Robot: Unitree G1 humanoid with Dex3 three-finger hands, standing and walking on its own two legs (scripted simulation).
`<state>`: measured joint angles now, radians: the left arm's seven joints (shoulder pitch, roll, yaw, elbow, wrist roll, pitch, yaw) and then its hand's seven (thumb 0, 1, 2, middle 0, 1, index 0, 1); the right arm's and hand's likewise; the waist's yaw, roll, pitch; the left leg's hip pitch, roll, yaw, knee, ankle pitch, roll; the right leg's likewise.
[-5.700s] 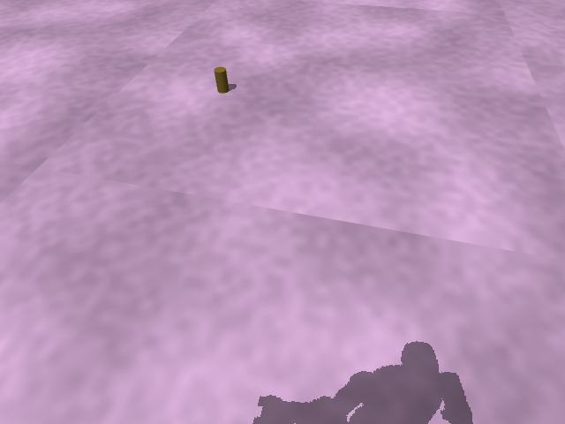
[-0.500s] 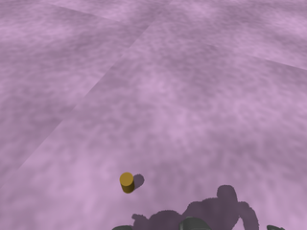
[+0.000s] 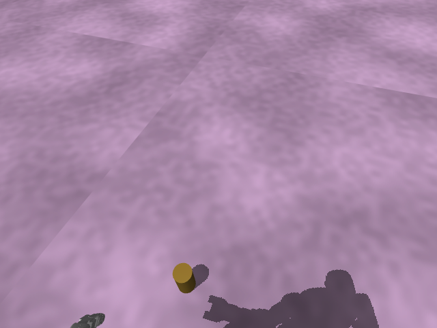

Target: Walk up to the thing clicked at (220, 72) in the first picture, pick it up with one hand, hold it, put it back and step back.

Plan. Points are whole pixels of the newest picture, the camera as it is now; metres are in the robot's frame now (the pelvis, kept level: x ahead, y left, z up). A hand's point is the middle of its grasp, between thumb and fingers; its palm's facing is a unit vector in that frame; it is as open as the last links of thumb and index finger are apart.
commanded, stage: walk up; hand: left
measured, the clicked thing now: (184, 278) +0.41 +0.19 -0.70
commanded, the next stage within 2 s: stand in 0.78 s
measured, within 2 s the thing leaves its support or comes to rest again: neither
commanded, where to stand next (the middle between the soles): +0.08 -0.01 m, yaw +0 degrees
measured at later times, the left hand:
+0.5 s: hand out of the picture +0.07 +0.25 -0.15, palm faces +0.01 -0.94 -0.33, open 7.4 cm
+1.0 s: hand out of the picture +0.12 +0.25 -0.14, palm faces -0.01 -0.94 -0.33, open 7.4 cm
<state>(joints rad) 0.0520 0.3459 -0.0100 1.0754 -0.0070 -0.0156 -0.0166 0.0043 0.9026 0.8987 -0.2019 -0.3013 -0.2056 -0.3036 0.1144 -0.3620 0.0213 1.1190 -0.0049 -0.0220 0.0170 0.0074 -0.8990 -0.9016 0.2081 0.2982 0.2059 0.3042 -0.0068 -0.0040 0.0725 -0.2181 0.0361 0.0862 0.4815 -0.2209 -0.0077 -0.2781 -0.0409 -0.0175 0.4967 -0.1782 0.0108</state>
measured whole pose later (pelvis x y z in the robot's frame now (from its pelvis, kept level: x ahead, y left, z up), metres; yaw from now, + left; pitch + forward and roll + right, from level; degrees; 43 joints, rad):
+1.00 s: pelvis +0.03 +0.00 +0.01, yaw +1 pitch -1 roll +0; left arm 0.07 0.34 0.01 1.16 0.01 -0.02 -0.01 0.00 0.90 0.90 -0.20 -0.30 -0.20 -0.30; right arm 0.08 -0.34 0.00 1.17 -0.02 -0.01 0.01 0.01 -0.90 -0.90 0.21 0.30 0.20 0.30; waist -0.01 0.00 0.03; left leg -0.11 0.03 0.07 0.31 -0.17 -0.01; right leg -0.16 -0.04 -0.04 0.31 -0.13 0.02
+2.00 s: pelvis +0.04 +0.00 +0.01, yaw +2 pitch -2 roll +0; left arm 0.10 0.35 0.00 1.14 0.01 -0.01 -0.01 0.00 0.90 0.90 -0.20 -0.30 -0.20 -0.30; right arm 0.10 -0.35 0.00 1.15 -0.02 -0.01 0.01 0.01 -0.90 -0.90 0.21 0.30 0.20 0.30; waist 0.00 0.01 0.04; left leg -0.08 0.04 0.06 0.30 -0.18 -0.02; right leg -0.13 -0.03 -0.06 0.31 -0.15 0.01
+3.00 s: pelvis +0.05 -0.01 +0.01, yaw +2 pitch -2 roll +0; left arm 0.11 0.35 0.00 1.14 0.01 -0.02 -0.01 0.00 0.90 0.90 -0.20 -0.30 -0.20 -0.30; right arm 0.12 -0.35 0.01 1.14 -0.02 -0.01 0.01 0.01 -0.90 -0.90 0.21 0.30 0.20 0.30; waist 0.00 0.01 0.04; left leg -0.08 0.04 0.05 0.30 -0.18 -0.03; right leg -0.12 -0.03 -0.06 0.30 -0.15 0.01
